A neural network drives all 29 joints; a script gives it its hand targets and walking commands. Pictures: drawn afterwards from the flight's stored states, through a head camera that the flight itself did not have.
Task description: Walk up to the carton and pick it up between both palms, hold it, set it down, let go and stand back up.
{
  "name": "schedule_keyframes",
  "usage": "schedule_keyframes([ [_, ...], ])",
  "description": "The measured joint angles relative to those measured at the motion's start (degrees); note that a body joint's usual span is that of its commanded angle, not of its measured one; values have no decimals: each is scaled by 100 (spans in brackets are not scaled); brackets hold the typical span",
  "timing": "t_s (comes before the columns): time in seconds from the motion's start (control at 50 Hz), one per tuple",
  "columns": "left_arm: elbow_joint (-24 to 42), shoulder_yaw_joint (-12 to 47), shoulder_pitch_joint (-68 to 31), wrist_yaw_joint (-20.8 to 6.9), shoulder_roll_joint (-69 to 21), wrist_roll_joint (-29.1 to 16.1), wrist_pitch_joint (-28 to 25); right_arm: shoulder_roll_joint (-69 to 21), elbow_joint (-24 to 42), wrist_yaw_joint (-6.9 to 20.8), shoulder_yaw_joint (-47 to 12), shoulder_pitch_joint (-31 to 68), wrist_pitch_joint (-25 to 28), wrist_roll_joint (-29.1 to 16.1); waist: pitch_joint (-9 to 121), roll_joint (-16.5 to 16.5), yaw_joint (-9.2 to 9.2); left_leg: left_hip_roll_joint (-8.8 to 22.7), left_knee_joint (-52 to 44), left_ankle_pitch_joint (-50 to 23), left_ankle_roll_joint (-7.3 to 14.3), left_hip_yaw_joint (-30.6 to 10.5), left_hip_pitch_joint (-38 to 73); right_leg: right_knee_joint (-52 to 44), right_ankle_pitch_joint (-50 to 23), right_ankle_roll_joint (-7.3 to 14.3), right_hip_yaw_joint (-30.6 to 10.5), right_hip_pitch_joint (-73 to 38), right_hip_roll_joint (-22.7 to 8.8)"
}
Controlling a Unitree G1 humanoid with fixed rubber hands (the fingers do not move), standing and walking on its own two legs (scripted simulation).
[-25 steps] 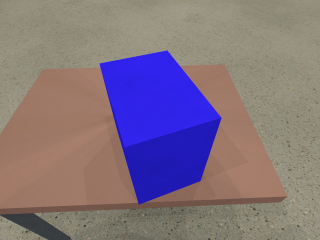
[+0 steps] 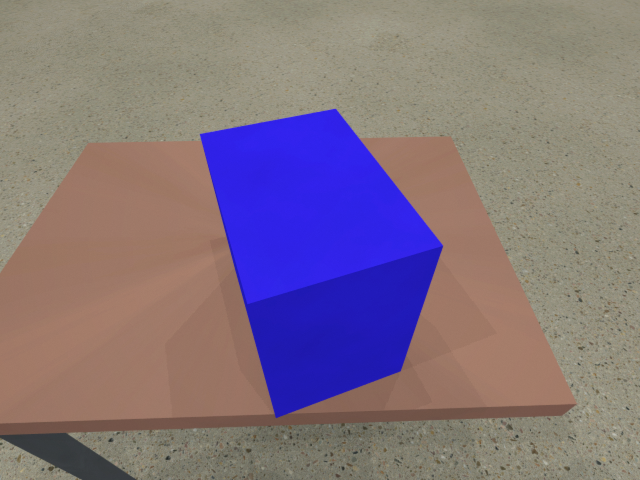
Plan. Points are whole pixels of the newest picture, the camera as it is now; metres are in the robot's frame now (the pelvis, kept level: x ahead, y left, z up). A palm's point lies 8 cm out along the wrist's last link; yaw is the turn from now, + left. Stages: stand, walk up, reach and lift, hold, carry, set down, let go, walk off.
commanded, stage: stand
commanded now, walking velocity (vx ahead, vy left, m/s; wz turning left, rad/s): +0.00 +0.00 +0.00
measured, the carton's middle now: (306, 260) +0.40 +0.03 +0.06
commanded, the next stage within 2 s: none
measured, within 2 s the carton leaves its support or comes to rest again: neither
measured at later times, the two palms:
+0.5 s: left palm out of the picture -0.02 +0.22 -0.14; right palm out of the picture -0.03 -0.23 -0.14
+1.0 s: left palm out of the picture -0.01 +0.22 -0.14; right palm out of the picture -0.02 -0.23 -0.14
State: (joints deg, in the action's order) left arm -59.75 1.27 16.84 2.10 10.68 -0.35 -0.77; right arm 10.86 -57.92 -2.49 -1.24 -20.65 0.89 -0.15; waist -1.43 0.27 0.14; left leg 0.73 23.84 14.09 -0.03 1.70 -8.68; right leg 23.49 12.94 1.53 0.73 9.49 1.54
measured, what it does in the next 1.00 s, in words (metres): stands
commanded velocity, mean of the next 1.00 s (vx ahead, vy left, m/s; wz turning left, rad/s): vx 0.00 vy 0.00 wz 0.00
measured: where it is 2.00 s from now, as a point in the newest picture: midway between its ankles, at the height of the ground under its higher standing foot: outside the picture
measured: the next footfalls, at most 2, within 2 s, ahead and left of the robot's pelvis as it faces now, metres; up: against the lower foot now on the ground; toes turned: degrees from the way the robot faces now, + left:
none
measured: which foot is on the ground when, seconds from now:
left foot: down 0.00-1.00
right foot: down 0.00-1.00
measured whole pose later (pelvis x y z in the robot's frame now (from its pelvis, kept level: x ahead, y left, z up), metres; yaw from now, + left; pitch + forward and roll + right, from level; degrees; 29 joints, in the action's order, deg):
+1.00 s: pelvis +0.00 -0.01 +0.00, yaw +1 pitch -1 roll +0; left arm -61.6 0.8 18.1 2.5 8.9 -0.3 -1.0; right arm 9.1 -61.2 -2.8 -1.1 -19.7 0.6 -0.1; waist -1.5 0.6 0.0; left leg 1.1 23.4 13.7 -0.6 0.9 -8.5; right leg 22.6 12.6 1.9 1.5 8.9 1.8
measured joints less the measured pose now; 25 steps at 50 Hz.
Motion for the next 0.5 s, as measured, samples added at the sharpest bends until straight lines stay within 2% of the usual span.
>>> schedule_keyframes([
  [0.5,-160,-18,116,12,-100,-1,0,-119,-221,-8,24,30,-11,14,-80,28,-14,16,-44,-69,-31,-45,-68,-49,-58,22,39,55,8],
])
